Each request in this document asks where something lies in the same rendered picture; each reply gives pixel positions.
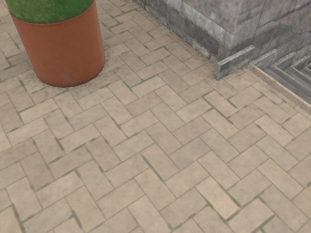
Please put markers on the stairs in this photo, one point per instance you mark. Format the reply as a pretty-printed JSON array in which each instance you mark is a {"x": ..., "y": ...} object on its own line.
[{"x": 297, "y": 81}]

